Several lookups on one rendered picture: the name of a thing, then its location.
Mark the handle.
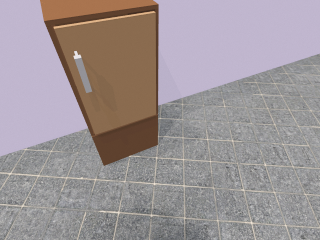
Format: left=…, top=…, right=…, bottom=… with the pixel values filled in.
left=73, top=51, right=92, bottom=93

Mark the cupboard door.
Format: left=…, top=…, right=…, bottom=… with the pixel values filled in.
left=53, top=11, right=156, bottom=135

